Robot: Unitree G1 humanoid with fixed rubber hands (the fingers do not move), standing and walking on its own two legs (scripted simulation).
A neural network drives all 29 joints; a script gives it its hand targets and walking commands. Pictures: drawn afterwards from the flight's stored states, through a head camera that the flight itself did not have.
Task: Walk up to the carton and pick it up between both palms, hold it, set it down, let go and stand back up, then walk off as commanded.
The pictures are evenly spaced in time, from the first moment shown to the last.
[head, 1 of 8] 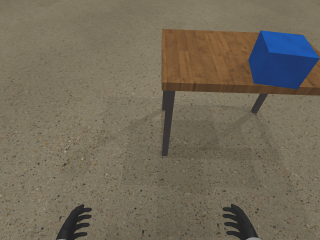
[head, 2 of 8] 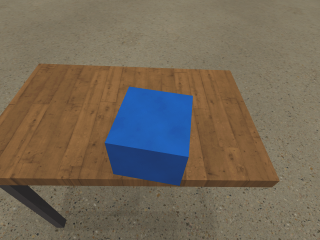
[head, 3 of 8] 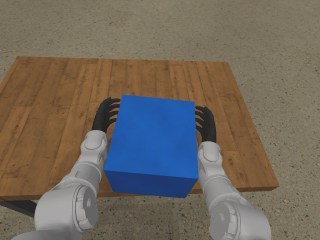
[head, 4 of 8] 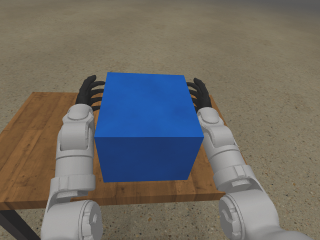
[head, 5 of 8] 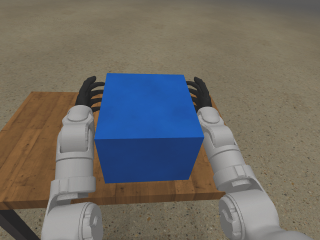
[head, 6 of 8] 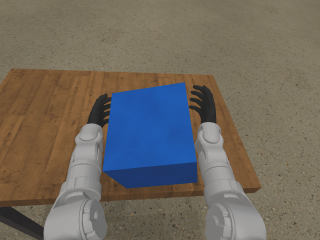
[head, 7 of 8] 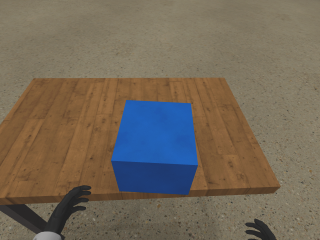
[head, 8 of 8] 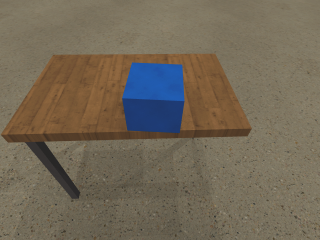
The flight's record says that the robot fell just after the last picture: no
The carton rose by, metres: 0.18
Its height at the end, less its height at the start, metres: +0.00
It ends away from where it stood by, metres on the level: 0.01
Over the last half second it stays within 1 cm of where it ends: yes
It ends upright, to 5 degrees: yes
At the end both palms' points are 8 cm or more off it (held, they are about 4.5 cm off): yes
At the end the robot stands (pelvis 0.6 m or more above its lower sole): yes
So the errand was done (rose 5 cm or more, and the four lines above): yes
